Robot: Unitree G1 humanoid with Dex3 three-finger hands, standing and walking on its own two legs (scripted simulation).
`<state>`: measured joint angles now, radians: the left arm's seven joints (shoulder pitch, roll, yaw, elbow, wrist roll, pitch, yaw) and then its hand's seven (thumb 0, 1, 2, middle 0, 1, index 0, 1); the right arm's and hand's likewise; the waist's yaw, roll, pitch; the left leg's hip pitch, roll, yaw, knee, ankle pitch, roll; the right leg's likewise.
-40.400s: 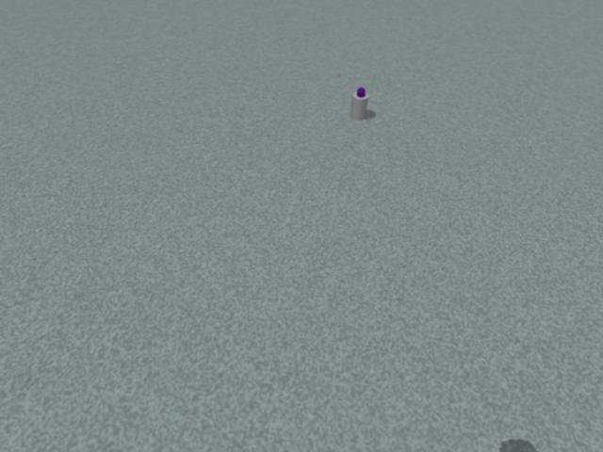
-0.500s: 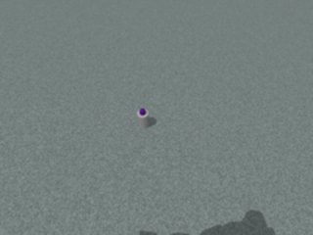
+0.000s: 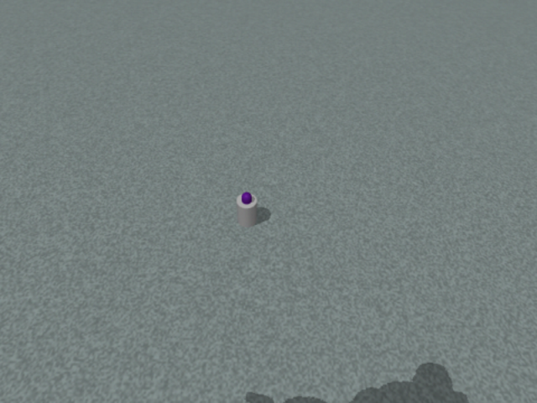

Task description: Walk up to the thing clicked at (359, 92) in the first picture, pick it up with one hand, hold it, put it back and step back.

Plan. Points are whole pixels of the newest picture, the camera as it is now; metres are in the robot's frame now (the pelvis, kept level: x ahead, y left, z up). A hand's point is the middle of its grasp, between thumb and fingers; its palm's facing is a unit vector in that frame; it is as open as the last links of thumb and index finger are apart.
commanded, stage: step back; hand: left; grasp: from the side
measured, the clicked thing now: (246, 207) +1.00 +0.15 -0.67
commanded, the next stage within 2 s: stand in 0.26 s
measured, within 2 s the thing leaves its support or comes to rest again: neither
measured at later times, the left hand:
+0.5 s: hand out of the picture +0.11 +0.25 -0.14, palm faces -0.01 -0.94 -0.33, open 7.4 cm
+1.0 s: hand out of the picture +0.08 +0.25 -0.14, palm faces -0.03 -0.94 -0.34, open 7.4 cm
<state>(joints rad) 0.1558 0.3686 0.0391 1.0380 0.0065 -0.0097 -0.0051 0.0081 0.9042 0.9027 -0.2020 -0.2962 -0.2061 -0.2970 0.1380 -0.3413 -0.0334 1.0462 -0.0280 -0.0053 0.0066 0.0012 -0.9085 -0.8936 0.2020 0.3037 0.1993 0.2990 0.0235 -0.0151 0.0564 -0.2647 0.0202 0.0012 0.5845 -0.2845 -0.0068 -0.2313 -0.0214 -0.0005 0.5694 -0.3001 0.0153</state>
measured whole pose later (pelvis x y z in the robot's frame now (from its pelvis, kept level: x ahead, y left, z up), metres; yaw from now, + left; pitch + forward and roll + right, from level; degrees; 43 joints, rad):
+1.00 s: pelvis +0.01 -0.01 +0.02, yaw +0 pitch -1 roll +0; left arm 0.11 0.35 0.01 1.16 0.00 -0.01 -0.01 0.01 0.91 0.90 -0.20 -0.30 -0.20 -0.30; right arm 0.10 -0.34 0.00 1.16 -0.01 -0.01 0.01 0.00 -0.91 -0.89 0.20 0.30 0.20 0.30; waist -0.01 0.00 0.05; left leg -0.13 0.02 0.00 0.32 -0.16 -0.02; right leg -0.11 -0.02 0.00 0.32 -0.19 0.01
